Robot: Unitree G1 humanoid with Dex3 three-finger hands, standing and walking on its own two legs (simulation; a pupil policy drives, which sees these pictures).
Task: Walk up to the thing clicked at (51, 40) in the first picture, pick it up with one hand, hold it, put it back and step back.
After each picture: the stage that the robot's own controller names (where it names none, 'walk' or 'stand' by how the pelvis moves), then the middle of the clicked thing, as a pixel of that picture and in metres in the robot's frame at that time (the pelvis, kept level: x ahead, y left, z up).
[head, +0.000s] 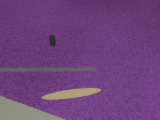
stand; (52, 40) +1.36 +0.32 -0.72
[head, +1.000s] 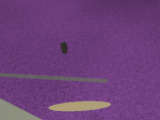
walk; (64, 48) +1.27 +0.28 -0.72
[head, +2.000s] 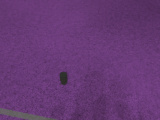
walk; (63, 78) +0.81 +0.20 -0.71
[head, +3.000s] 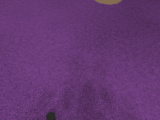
walk; (51, 119) +0.49 +0.19 -0.71
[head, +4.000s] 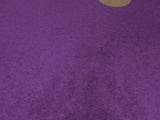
stand; out of the picture +0.33 +0.18 -0.71
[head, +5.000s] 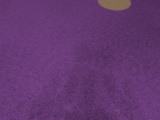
stand; out of the picture +0.31 +0.17 -0.73
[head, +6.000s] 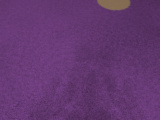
stand; out of the picture +0.32 +0.18 -0.73
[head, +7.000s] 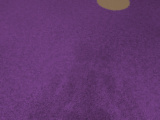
stand; out of the picture +0.31 +0.18 -0.73
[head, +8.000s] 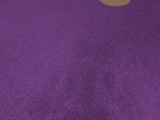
go down; out of the picture +0.32 +0.18 -0.72
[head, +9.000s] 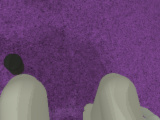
go down; (15, 65) +0.40 +0.23 -0.29
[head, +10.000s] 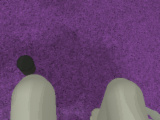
approach; (27, 66) +0.39 +0.22 -0.30
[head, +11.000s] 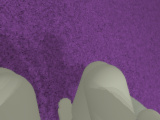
close in; out of the picture +0.37 +0.26 -0.22
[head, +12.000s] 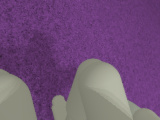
close; out of the picture +0.37 +0.27 -0.21
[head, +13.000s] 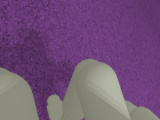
lift; out of the picture +0.36 +0.27 -0.22
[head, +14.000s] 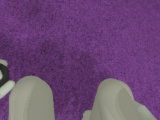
lift; out of the picture +0.30 +0.27 -0.11
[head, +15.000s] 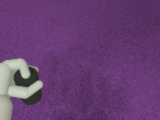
hold; (29, 86) +0.33 +0.17 +0.04
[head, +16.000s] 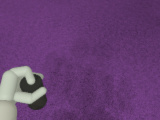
hold; (34, 92) +0.32 +0.17 +0.00
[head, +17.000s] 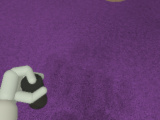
hold; (35, 92) +0.32 +0.17 +0.00
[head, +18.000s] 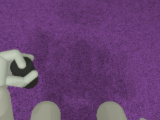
crouch; (25, 73) +0.37 +0.19 -0.08
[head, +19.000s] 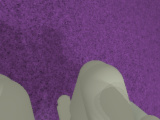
lower; out of the picture +0.38 +0.28 -0.22
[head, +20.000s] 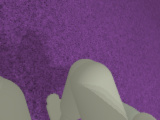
lower; out of the picture +0.39 +0.29 -0.22
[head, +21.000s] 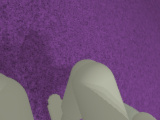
lower; out of the picture +0.39 +0.29 -0.22
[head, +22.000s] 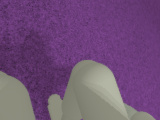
lower; out of the picture +0.38 +0.29 -0.22
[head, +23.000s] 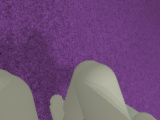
loosen; out of the picture +0.37 +0.28 -0.22
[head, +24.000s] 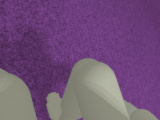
withdraw; out of the picture +0.37 +0.27 -0.22
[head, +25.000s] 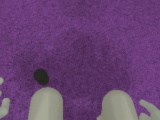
walk; (41, 77) +0.41 +0.21 -0.41
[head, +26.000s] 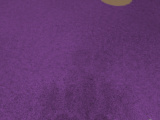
stand; out of the picture +0.34 +0.17 -0.66
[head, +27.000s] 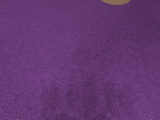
stand; out of the picture +0.34 +0.18 -0.66
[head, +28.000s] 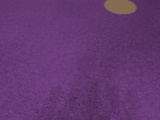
stand; out of the picture +0.37 +0.16 -0.71
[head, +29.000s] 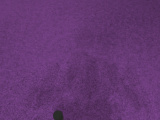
walk; (58, 117) +0.39 +0.16 -0.70
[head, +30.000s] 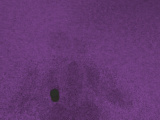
walk; (54, 95) +0.52 +0.16 -0.70
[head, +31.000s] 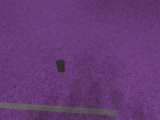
walk; (60, 66) +0.82 +0.23 -0.70
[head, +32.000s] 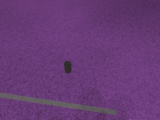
stand; (67, 67) +0.99 +0.16 -0.70
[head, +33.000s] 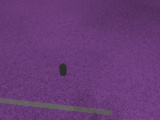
stand; (62, 69) +0.99 +0.18 -0.72
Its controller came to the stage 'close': yes
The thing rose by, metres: 0.70
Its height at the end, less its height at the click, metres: +0.00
